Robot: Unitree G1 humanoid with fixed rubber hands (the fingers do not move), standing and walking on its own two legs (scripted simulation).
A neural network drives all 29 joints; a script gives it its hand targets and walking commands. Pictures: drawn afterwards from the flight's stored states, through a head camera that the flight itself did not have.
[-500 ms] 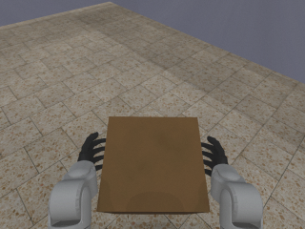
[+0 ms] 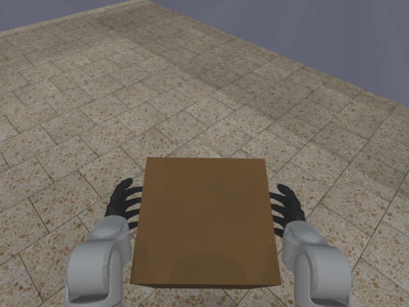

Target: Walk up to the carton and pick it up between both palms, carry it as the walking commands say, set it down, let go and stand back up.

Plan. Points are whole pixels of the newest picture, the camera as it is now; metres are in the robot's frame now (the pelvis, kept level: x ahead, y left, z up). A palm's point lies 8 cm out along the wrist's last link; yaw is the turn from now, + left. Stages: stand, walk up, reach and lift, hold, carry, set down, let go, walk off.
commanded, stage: carry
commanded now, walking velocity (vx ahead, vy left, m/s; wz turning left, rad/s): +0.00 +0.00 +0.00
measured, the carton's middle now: (204, 231) +0.28 +0.00 +0.00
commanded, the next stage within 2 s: hold in 0.66 s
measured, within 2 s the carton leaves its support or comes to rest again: neither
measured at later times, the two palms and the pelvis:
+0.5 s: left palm (114, 228) +0.24 +0.15 +0.09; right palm (291, 234) +0.24 -0.14 +0.09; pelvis -0.01 +0.00 +0.00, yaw +0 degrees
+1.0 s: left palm (122, 238) +0.25 +0.15 +0.03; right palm (279, 243) +0.25 -0.14 +0.03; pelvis -0.01 +0.00 +0.00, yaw -1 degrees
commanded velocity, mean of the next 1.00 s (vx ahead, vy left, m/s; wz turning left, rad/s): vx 0.00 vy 0.00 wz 0.00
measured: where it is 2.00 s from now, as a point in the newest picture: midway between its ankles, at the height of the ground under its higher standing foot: outside the picture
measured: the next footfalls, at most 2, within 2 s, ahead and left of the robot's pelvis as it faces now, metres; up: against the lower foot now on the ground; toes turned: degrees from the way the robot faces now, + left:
none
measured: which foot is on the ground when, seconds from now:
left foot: down 0.00-1.00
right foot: down 0.00-1.00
